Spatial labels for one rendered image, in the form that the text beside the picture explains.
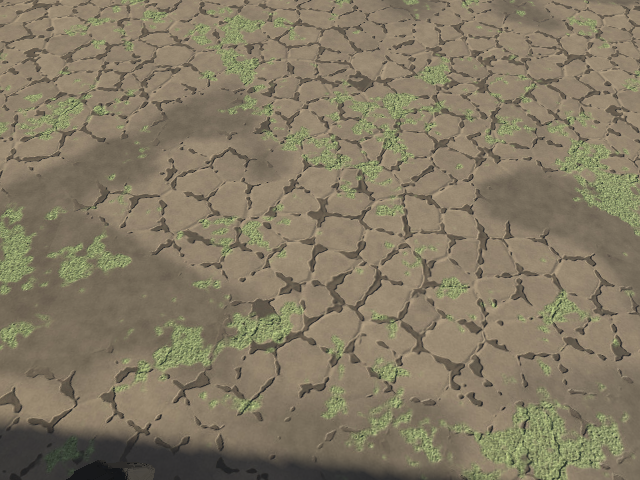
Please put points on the left robot hand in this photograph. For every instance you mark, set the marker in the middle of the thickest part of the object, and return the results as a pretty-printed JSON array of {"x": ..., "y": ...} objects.
[{"x": 100, "y": 470}]

